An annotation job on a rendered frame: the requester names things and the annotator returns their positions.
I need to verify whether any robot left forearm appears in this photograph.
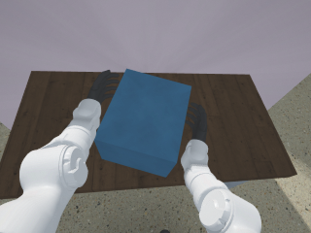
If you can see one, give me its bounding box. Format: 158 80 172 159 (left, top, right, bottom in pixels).
19 98 101 187

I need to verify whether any table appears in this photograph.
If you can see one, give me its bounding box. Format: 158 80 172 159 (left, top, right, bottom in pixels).
0 71 297 200

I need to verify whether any right robot hand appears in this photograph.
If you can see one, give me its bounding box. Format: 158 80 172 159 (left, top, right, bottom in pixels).
185 102 207 143

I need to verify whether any robot right forearm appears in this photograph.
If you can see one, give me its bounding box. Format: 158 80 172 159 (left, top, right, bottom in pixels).
181 139 232 212

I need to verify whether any carton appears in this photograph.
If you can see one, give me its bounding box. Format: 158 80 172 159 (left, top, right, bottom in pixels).
93 68 191 178

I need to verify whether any robot right upper arm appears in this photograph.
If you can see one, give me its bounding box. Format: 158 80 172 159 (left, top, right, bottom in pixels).
199 188 261 233

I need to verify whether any left robot hand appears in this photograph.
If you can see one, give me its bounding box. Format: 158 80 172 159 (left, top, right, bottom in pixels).
86 70 120 105

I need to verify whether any robot left upper arm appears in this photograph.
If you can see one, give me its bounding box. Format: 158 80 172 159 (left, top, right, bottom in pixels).
0 145 88 233

